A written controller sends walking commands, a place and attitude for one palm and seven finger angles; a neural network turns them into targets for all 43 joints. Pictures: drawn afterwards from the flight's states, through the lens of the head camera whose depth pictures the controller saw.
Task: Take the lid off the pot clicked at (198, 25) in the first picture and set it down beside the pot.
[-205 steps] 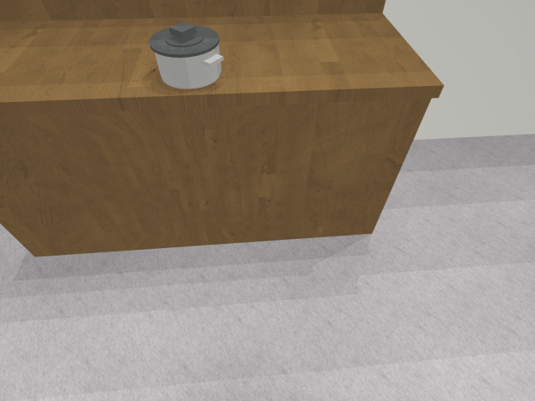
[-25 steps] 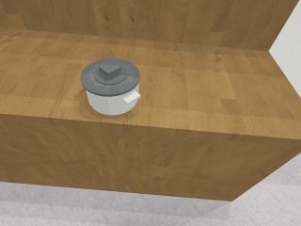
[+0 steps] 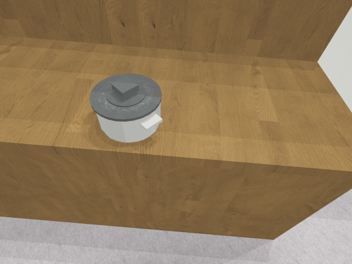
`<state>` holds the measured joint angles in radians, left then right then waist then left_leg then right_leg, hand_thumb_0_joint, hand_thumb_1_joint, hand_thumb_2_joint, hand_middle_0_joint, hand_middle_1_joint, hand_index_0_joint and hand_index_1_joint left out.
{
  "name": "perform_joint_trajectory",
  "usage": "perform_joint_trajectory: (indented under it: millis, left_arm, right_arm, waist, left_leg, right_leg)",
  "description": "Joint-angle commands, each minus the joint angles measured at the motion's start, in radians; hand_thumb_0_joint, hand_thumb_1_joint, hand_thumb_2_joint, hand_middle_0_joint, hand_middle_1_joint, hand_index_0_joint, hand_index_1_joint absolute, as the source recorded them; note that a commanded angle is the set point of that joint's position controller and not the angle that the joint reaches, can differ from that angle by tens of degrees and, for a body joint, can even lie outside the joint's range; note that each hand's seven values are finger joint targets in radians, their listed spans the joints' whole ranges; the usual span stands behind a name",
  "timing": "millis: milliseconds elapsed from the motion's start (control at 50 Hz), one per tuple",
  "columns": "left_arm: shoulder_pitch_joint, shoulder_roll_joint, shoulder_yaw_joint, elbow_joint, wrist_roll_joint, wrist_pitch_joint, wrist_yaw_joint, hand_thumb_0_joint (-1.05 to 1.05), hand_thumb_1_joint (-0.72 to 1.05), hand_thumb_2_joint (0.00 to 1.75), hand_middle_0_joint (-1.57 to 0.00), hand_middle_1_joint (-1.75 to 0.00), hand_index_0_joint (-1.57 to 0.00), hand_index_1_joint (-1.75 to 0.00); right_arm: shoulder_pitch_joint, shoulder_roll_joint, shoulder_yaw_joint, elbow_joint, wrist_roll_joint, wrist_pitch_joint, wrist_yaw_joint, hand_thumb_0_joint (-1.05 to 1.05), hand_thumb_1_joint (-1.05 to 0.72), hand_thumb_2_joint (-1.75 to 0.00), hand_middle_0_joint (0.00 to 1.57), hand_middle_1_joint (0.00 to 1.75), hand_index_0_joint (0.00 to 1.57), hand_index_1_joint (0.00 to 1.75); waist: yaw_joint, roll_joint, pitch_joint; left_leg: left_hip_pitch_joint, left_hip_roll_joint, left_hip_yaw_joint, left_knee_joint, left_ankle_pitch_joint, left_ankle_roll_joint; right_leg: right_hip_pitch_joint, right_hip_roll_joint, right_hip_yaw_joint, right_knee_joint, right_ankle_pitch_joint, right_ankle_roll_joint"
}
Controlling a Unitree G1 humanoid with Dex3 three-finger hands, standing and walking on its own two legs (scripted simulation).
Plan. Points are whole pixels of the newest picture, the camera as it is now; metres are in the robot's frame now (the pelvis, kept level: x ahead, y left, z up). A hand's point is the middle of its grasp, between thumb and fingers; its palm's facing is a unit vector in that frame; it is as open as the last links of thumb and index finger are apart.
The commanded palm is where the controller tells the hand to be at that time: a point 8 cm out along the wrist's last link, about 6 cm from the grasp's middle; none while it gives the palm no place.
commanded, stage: look again from close up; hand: left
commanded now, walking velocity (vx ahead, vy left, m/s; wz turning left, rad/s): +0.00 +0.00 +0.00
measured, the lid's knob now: (125, 87) +0.50 +0.18 +0.13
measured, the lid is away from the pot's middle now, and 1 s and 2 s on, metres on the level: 0.00 0.00 0.00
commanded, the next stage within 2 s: lift the closed hand beside the body in 0.14 s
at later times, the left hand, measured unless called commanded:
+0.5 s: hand (95, 258) +0.14 +0.18 -0.06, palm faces +0.18 -0.94 -0.29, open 6.1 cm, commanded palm +0.09 +0.24 -0.02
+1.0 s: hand (69, 245) +0.14 +0.21 +0.04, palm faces +0.28 -0.87 -0.39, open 3.1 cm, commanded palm +0.09 +0.24 +0.08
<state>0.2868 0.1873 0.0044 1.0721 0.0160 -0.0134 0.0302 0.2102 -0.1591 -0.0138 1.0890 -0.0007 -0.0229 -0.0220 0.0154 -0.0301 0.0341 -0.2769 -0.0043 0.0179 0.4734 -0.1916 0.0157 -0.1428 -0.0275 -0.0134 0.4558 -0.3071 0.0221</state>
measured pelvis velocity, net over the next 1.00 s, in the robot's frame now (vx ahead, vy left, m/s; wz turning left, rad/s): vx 0.02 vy -0.03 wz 0.02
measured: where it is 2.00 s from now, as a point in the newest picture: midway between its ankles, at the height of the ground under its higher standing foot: outside the picture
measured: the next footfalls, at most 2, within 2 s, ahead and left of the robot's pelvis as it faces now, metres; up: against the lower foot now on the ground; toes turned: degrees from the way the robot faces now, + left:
none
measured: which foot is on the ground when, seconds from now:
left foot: down 0.00-1.00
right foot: down 0.00-1.00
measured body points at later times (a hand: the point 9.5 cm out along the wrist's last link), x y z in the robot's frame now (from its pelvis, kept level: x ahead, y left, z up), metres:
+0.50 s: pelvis +0.01 -0.01 +0.00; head -0.01 -0.03 +0.45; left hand +0.13 +0.23 -0.04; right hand +0.17 -0.24 -0.09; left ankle +0.04 +0.11 -0.74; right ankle -0.04 -0.13 -0.74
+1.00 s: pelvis +0.02 -0.03 +0.00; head +0.01 -0.05 +0.45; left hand +0.12 +0.25 +0.06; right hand +0.21 -0.23 -0.08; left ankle +0.04 +0.11 -0.74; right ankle -0.04 -0.13 -0.74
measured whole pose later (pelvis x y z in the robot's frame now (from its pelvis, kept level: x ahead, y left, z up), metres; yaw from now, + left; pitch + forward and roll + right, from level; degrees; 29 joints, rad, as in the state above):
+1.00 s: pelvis +0.02 -0.03 +0.00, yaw +1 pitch -3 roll +0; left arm 0.67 0.27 0.16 -0.23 -0.02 -0.05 0.06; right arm 0.20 -0.18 0.02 0.62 0.00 -0.12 -0.09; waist 0.07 0.05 0.02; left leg -0.19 0.02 -0.02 0.43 -0.20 -0.02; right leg -0.04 0.00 -0.05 0.40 -0.31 -0.01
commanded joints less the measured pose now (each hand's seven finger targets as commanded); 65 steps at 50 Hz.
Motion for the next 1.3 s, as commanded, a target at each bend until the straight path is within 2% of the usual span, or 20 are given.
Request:
perform_joint_trajectory:
  millis: [0,200,220,240,260,280,300,340,360,380,420,480,540,580,720,780,800,940,1020,1280]
  left_arm:
    - [0.076,0.101,0.023,-0.028,-0.003,-0.014,0.004,0.0,0.9,0.9,-0.2,-0.3,-0.2,-0.3]
    - [0.073,0.094,0.023,-0.016,-0.006,-0.011,0.006,0.0,0.9,0.9,-0.2,-0.3,-0.2,-0.3]
    - [0.116,0.08,0.011,0.001,0.015,-0.03,0.046,0.0,0.9,0.9,-0.2,-0.3,-0.2,-0.3]
    - [-0.52,0.266,0.032,-1.27,-0.096,-0.18,0.054,0.0,0.9,0.9,-0.24,-0.35,-0.24,-0.35]
    - [-0.125,0.261,0.073,-1.131,-0.019,-0.117,0.113,0.0,0.9,0.9,-0.29,-0.4,-0.29,-0.4]
    - [0.121,0.095,-0.004,-1.011,-0.039,0.001,0.146,0.0,0.9,0.9,-0.33,-0.44,-0.33,-0.44]
    - [0.229,0.037,0.011,-0.865,-0.026,0.039,0.147,0.0,0.9,0.9,-0.38,-0.49,-0.38,-0.49]
    - [0.353,0.012,0.041,-0.668,0.002,0.057,0.119,0.0,0.9,0.9,-0.46,-0.59,-0.46,-0.59]
    - [0.398,0.007,0.044,-0.687,0.004,0.045,0.097,0.0,0.9,0.9,-0.51,-0.64,-0.51,-0.64]
    - [0.494,0.033,0.085,-0.74,-0.004,0.028,0.086,0.0,0.9,0.9,-0.55,-0.68,-0.55,-0.68]
    - [0.422,0.078,0.087,-0.997,-0.016,-0.014,0.067,0.0,0.9,0.9,-0.64,-0.78,-0.64,-0.78]
    - [0.339,0.15,0.16,-1.084,-0.022,-0.044,0.065,0.0,0.9,0.9,-0.77,-0.92,-0.77,-0.92]
    - [0.314,0.116,0.132,-1.165,-0.033,-0.067,0.047,0.0,0.9,0.9,-0.9,-1.07,-0.9,-1.07]
    - [0.285,0.16,0.162,-1.286,-0.036,-0.087,0.045,0.0,0.9,0.9,-0.99,-1.16,-0.99,-1.16]
    - [0.3,0.17,0.179,-1.392,-0.048,-0.09,0.041,0.0,0.9,0.9,-1.3,-1.5,-1.3,-1.5]
    - [0.326,0.221,0.237,-1.445,-0.044,-0.093,0.046,0.0,0.9,0.9,-1.3,-1.5,-1.3,-1.5]
    - [0.335,0.184,0.202,-1.463,-0.047,-0.094,0.042,0.0,0.9,0.9,-1.3,-1.5,-1.3,-1.5]
    - [0.397,0.221,0.255,-1.54,-0.041,-0.107,0.041,0.0,0.9,0.9,-1.3,-1.5,-1.3,-1.5]
    - [0.496,0.215,0.27,-1.523,-0.036,-0.107,0.036,0.0,0.9,0.9,-1.3,-1.5,-1.3,-1.5]
    - [0.408,0.277,0.329,-1.657,-0.039,-0.133,0.052,0.0,0.9,0.9,-1.3,-1.5,-1.3,-1.5]
  right_arm:
    - [0.038,-0.111,-0.017,-0.038,-0.003,-0.014,-0.002,0.0,-0.9,-0.9,0.2,0.3,0.2,0.3]
    - [0.054,-0.105,-0.013,-0.013,-0.004,-0.013,-0.007,0.0,-0.9,-0.9,0.2,0.3,0.2,0.3]
    - [0.005,-0.134,-0.009,-0.074,-0.002,-0.015,0.0,0.0,-0.9,-0.9,0.2,0.3,0.2,0.3]
    - [0.036,-0.226,-0.02,-0.376,0.053,-0.186,0.007,0.0,-0.9,-0.9,0.2,0.3,0.2,0.3]
    - [-0.032,-0.192,0.012,-0.365,0.047,-0.251,-0.041,0.0,-0.9,-0.9,0.2,0.3,0.2,0.3]
    - [-0.073,-0.168,0.006,-0.349,0.068,-0.26,-0.033,0.0,-0.9,-0.9,0.2,0.3,0.2,0.3]
    - [-0.078,-0.16,0.003,-0.327,0.051,-0.265,-0.032,0.0,-0.9,-0.9,0.2,0.3,0.2,0.3]
    - [-0.088,-0.175,-0.038,-0.382,0.03,-0.235,-0.011,0.0,-0.9,-0.9,0.2,0.3,0.2,0.3]
    - [-0.102,-0.173,-0.05,-0.42,0.028,-0.215,0.0,0.0,-0.9,-0.9,0.2,0.3,0.2,0.3]
    - [-0.121,-0.171,-0.061,-0.462,0.029,-0.205,0.006,0.0,-0.9,-0.9,0.2,0.3,0.2,0.3]
    - [-0.136,-0.159,-0.045,-0.553,0.027,-0.199,0.008,0.0,-0.9,-0.9,0.2,0.3,0.2,0.3]
    - [-0.138,-0.156,-0.041,-0.597,0.024,-0.178,-0.014,0.0,-0.9,-0.9,0.2,0.3,0.2,0.3]
    - [-0.134,-0.148,-0.029,-0.641,0.018,-0.158,-0.03,0.0,-0.9,-0.9,0.2,0.3,0.2,0.3]
    - [-0.127,-0.151,-0.027,-0.66,0.011,-0.16,-0.038,0.0,-0.9,-0.9,0.2,0.3,0.2,0.3]
    - [-0.136,-0.146,-0.015,-0.675,0.001,-0.153,-0.064,0.0,-0.9,-0.9,0.2,0.3,0.2,0.3]
    - [-0.154,-0.143,-0.015,-0.666,0.001,-0.153,-0.07,0.0,-0.9,-0.9,0.2,0.3,0.2,0.3]
    - [-0.156,-0.135,-0.008,-0.673,0.0,-0.155,-0.071,0.0,-0.9,-0.9,0.2,0.3,0.2,0.3]
    - [-0.173,-0.129,-0.01,-0.661,0.0,-0.164,-0.07,0.0,-0.9,-0.9,0.2,0.3,0.2,0.3]
    - [-0.183,-0.124,-0.021,-0.653,0.005,-0.163,-0.063,0.0,-0.9,-0.9,0.2,0.3,0.2,0.3]
    - [-0.18,-0.133,-0.021,-0.65,0.01,-0.168,-0.07,0.0,-0.9,-0.9,0.2,0.3,0.2,0.3]
  waist:
    - [-0.004,0.041,-0.006]
    - [-0.004,0.045,0.003]
    - [0.003,0.077,0.022]
    - [-0.006,0.239,-0.432]
    - [0.019,0.352,-0.444]
    - [0.017,0.307,-0.301]
    - [0.016,0.173,-0.152]
    - [0.023,-0.085,0.01]
    - [0.03,-0.116,0.033]
    - [0.059,-0.089,-0.007]
    - [0.051,-0.02,-0.025]
    - [0.023,-0.026,0.025]
    - [0.013,0.015,0.012]
    - [0.013,0.083,-0.048]
    - [0.021,0.045,-0.06]
    - [0.036,0.082,-0.067]
    - [0.029,0.085,-0.06]
    - [0.049,0.075,-0.081]
    - [0.06,0.007,-0.083]
    - [0.055,0.08,-0.055]
  left_leg:
    - [0.079,0.091,-0.103,-0.083,0.122,0.017]
    - [0.092,0.09,-0.106,-0.082,0.164,0.017]
    - [0.079,0.101,-0.074,0.099,0.294,-0.002]
    - [0.332,0.015,-0.082,-0.052,0.26,-0.024]
    - [0.398,0.046,-0.062,-0.061,0.304,-0.018]
    - [0.29,0.027,-0.069,-0.077,0.217,-0.033]
    - [0.23,0.018,-0.062,-0.09,0.197,-0.017]
    - [0.112,0.021,-0.061,-0.104,0.164,-0.012]
    - [0.093,0.022,-0.052,-0.103,0.148,-0.011]
    - [0.104,0.023,-0.036,-0.101,0.161,-0.012]
    - [0.124,0.012,-0.015,-0.103,0.138,-0.014]
    - [0.122,0.008,0.005,-0.081,0.08,-0.004]
    - [0.149,-0.002,0.017,-0.069,0.065,0.004]
    - [0.194,-0.004,0.023,-0.054,0.089,0.007]
    - [0.214,-0.007,0.016,-0.054,0.119,0.018]
    - [0.233,-0.008,0.018,-0.049,0.143,0.018]
    - [0.229,-0.008,0.015,-0.054,0.15,0.018]
    - [0.249,0.001,0.008,-0.064,0.197,0.02]
    - [0.239,0.01,0.005,-0.06,0.232,0.02]
    - [0.264,0.008,0.011,-0.056,0.213,0.018]
  right_leg:
    - [-0.065,-0.071,0.055,-0.086,0.128,-0.042]
    - [-0.044,-0.071,0.045,-0.095,0.145,-0.043]
    - [-0.084,-0.098,0.102,-0.111,0.36,-0.041]
    - [0.021,-0.033,0.001,-0.04,0.35,-0.053]
    - [-0.032,0.0,-0.01,0.008,0.256,-0.073]
    - [-0.051,0.001,-0.058,-0.024,0.188,-0.057]
    - [-0.039,0.01,-0.074,-0.067,0.202,-0.053]
    - [-0.105,0.026,-0.105,-0.088,0.167,-0.038]
    - [-0.12,0.025,-0.098,-0.088,0.152,-0.035]
    - [-0.077,0.018,-0.092,-0.09,0.164,-0.041]
    - [-0.065,0.014,-0.07,-0.096,0.155,-0.038]
    - [-0.12,0.016,-0.058,-0.137,0.132,-0.027]
    - [-0.135,0.017,-0.044,-0.143,0.129,-0.023]
    - [-0.12,0.016,-0.041,-0.148,0.16,-0.025]
    - [-0.088,0.014,-0.045,-0.145,0.213,-0.02]
    - [-0.076,0.015,-0.04,-0.156,0.23,-0.023]
    - [-0.069,0.013,-0.044,-0.153,0.236,-0.023]
    - [-0.039,0.015,-0.049,-0.139,0.267,-0.02]
    - [-0.029,0.017,-0.057,-0.125,0.308,-0.017]
    - [-0.061,0.022,-0.044,-0.151,0.289,-0.018]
